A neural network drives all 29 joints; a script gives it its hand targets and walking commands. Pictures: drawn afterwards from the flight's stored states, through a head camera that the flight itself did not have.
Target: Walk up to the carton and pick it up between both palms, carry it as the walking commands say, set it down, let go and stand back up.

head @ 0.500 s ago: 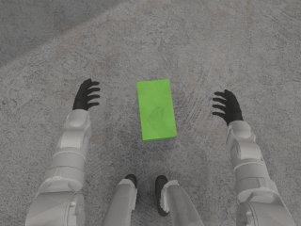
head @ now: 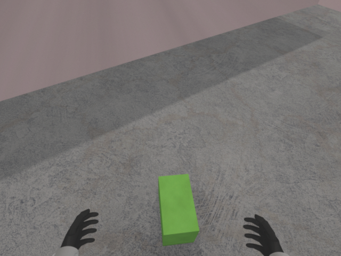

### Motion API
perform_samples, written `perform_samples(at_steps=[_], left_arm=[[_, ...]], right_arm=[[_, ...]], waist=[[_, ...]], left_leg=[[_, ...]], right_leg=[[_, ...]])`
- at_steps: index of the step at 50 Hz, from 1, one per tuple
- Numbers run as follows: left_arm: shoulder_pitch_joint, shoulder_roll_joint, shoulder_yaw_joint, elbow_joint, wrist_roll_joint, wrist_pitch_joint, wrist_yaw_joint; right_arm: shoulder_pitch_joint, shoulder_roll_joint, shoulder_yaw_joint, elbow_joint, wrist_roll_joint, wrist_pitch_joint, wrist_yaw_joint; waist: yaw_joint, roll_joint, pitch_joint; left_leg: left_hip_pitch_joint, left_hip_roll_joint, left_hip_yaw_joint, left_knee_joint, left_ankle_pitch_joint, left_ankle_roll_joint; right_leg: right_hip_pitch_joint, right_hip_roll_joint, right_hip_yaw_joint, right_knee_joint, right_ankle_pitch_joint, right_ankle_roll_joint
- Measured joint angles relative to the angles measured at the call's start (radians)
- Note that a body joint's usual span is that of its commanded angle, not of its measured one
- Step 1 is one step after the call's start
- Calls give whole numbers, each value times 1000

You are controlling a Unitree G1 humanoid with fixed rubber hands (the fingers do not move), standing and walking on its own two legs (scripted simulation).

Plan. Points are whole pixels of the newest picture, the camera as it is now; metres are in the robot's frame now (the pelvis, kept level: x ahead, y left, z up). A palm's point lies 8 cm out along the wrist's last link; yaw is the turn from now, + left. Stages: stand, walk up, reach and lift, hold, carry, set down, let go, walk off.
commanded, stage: let go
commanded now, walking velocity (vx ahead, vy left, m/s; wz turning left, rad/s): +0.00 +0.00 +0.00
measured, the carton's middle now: (175, 209) +0.48 -0.05 -0.65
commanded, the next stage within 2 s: stand in 0.46 s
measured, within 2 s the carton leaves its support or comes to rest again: neither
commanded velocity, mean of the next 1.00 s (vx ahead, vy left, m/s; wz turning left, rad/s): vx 0.00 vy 0.00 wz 0.00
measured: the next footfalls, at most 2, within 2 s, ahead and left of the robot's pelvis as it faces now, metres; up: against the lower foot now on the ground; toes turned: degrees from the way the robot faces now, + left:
none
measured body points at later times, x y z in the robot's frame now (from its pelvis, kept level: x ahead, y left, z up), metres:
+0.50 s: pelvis -0.01 -0.01 +0.00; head -0.02 +0.00 +0.45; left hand +0.16 +0.24 -0.07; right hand +0.16 -0.24 -0.07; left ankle +0.01 +0.10 -0.73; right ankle +0.00 -0.10 -0.73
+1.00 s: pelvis +0.01 +0.00 +0.00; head +0.01 +0.00 +0.45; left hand +0.13 +0.27 -0.11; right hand +0.15 -0.25 -0.09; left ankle +0.01 +0.10 -0.73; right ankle +0.00 -0.10 -0.73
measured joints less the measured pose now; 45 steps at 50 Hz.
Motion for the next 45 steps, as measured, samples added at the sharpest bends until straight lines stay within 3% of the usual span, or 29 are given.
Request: perform_samples(at_steps=[10, 23, 28, 34, 45], left_arm=[[83, 46, 0, -71, -5, 62, -29], [83, 46, -2, -79, -5, 104, -51], [68, 75, -1, 37, -4, 27, -24], [68, 116, -2, 156, -5, -11, -5], [68, 118, -2, 228, -5, -39, 8]], right_arm=[[50, 0, 1, -50, -26, 80, 25], [49, 0, 1, -86, -26, 146, 27], [49, -2, 0, -31, -57, 60, -24], [53, -9, 0, 54, -69, 11, -41], [53, -10, 0, 107, -65, -24, -58]], waist=[[0, 0, 54], [0, 0, 97], [0, 0, 98], [0, 0, 98], [0, 0, 98]], left_leg=[[157, 3, 4, -26, 0, 0], [203, 21, 30, -41, 5, 0], [203, 21, 30, -41, -1, 0], [202, 21, 30, -41, -12, 0], [198, 21, 29, -41, -22, 0]], right_leg=[[154, 0, 3, -24, 2, 0], [196, 0, 3, -24, -1, -8], [196, 0, 3, -24, -6, -8], [196, 0, 4, -27, -16, -8], [196, 0, 4, -35, -22, -8]])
